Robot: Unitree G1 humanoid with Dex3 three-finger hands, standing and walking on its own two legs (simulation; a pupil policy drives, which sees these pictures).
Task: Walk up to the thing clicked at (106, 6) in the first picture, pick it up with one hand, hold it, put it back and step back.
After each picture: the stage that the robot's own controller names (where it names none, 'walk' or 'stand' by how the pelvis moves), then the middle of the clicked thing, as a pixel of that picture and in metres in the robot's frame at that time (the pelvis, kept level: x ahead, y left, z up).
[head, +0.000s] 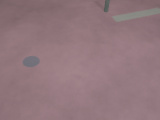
stand; (107, 4) +2.35 -0.45 -0.65
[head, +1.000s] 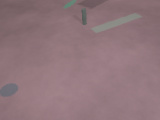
walk; (84, 16) +2.24 +0.02 -0.62
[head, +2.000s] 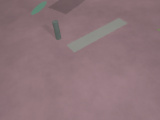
walk; (56, 30) +1.57 +0.37 -0.65
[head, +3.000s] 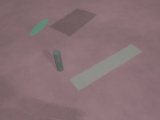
walk; (58, 61) +1.10 +0.29 -0.65
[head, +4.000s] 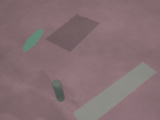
walk; (58, 91) +0.70 +0.23 -0.65
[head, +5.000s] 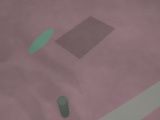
stand; (63, 107) +0.51 +0.16 -0.63
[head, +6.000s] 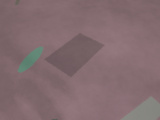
stand; out of the picture +0.43 +0.17 -0.65
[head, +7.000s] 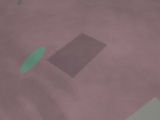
stand; out of the picture +0.41 +0.17 -0.64
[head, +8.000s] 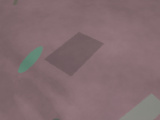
stand; out of the picture +0.43 +0.17 -0.66
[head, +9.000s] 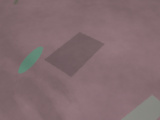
stand; out of the picture +0.42 +0.17 -0.66
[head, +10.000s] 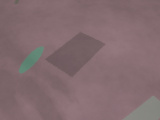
stand; out of the picture +0.41 +0.17 -0.66
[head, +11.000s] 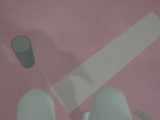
go down; (25, 54) +0.49 +0.20 -0.30
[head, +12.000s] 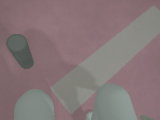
approach; (22, 54) +0.49 +0.21 -0.26
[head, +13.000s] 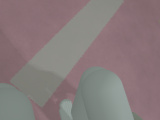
close in; out of the picture +0.48 +0.26 -0.17
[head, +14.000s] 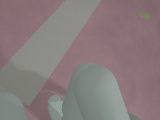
close; out of the picture +0.48 +0.27 -0.16
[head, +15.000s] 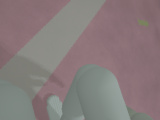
lift; out of the picture +0.43 +0.25 -0.17
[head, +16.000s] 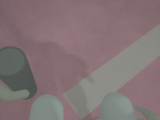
lift; (20, 79) +0.34 +0.19 -0.02
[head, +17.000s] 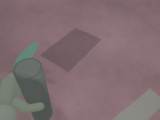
hold; (36, 95) +0.31 +0.15 +0.06
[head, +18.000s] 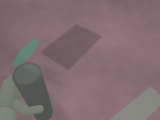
hold; (37, 97) +0.30 +0.15 +0.04
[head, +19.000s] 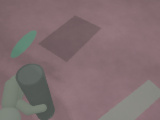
crouch; (39, 96) +0.31 +0.14 +0.01
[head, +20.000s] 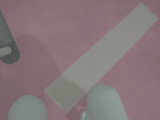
crouch; (0, 39) +0.48 +0.19 -0.05
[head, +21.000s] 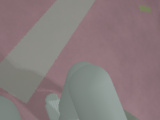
lower; out of the picture +0.46 +0.25 -0.18
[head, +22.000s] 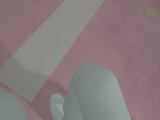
lower; out of the picture +0.46 +0.26 -0.17
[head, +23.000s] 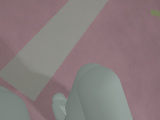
lower; out of the picture +0.45 +0.25 -0.17
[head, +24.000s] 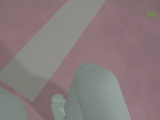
lower; out of the picture +0.45 +0.25 -0.17
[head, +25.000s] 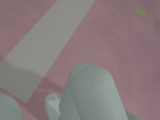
loosen; out of the picture +0.45 +0.25 -0.17
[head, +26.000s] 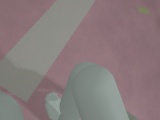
withdraw; out of the picture +0.43 +0.25 -0.17
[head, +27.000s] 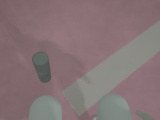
walk; (43, 69) +0.46 +0.17 -0.34
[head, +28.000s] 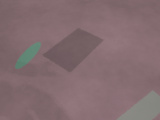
stand; out of the picture +0.38 +0.14 -0.59
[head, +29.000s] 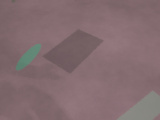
stand; out of the picture +0.39 +0.16 -0.60
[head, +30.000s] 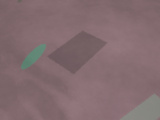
stand; out of the picture +0.40 +0.14 -0.63
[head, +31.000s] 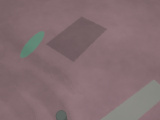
walk; out of the picture +0.42 +0.12 -0.64
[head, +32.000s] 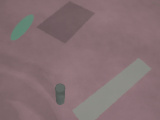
walk; (60, 94) +0.56 +0.10 -0.64
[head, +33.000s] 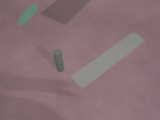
walk; (59, 61) +0.88 +0.22 -0.62
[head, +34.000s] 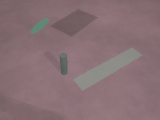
stand; (63, 64) +1.07 +0.15 -0.64
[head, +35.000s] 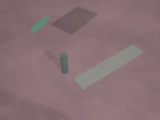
stand; (64, 63) +1.05 +0.16 -0.66
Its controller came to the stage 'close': yes
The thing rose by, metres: 0.68
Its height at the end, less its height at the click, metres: +0.00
